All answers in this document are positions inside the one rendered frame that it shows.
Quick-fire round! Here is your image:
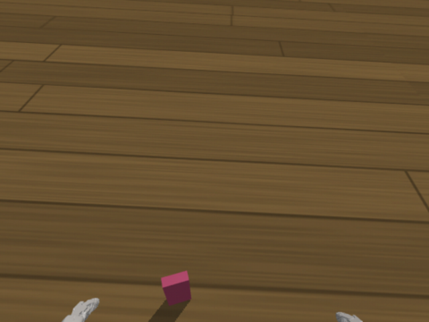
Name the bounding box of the carton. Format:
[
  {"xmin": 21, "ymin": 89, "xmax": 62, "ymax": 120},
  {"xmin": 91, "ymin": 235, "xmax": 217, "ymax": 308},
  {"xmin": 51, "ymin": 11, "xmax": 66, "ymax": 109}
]
[{"xmin": 161, "ymin": 271, "xmax": 191, "ymax": 306}]

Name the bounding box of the left robot hand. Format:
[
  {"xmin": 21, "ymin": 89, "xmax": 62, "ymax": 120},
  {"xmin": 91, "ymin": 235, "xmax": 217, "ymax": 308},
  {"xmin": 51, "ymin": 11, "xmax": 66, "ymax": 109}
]
[{"xmin": 62, "ymin": 298, "xmax": 100, "ymax": 322}]

